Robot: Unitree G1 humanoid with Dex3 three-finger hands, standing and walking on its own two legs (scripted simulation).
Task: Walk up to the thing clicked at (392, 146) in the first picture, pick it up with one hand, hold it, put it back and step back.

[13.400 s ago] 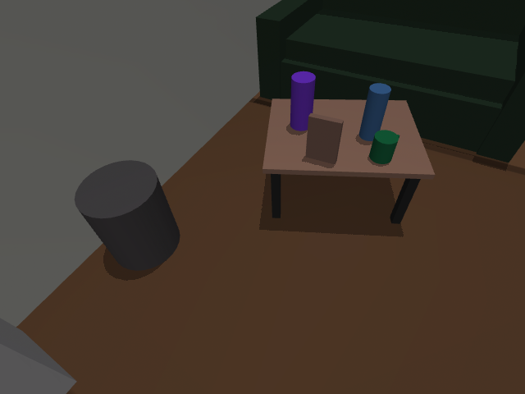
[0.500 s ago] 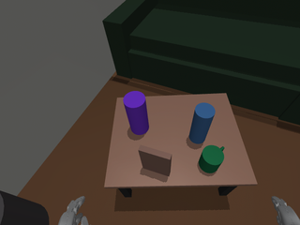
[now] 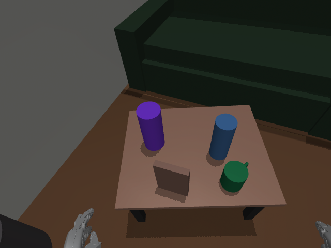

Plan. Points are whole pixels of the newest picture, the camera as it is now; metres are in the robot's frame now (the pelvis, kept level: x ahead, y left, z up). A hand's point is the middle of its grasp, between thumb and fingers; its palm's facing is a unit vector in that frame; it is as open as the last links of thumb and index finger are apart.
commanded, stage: go down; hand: right
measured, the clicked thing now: (236, 174) +0.44 -0.23 -0.31
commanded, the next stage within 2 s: approach in 1.78 s
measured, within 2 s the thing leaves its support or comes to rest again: neither
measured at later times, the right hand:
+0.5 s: hand (326, 216) +0.22 -0.34 -0.05, palm faces +0.21 +0.93 -0.30, open 17.5 cm
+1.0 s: hand out of the picture +0.27 -0.37 -0.03, palm faces +0.22 +0.95 -0.19, open 17.3 cm
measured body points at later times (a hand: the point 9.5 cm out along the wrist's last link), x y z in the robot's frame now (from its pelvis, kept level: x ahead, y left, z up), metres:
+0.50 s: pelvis -0.02 +0.00 -0.01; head +0.03 -0.03 +0.44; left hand +0.12 +0.25 -0.08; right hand +0.20 -0.38 -0.03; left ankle -0.01 +0.14 -0.69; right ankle +0.00 -0.12 -0.69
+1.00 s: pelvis -0.02 +0.00 -0.01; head +0.06 -0.03 +0.43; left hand +0.08 +0.27 -0.10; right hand +0.25 -0.42 -0.02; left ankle -0.01 +0.14 -0.69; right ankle +0.00 -0.12 -0.69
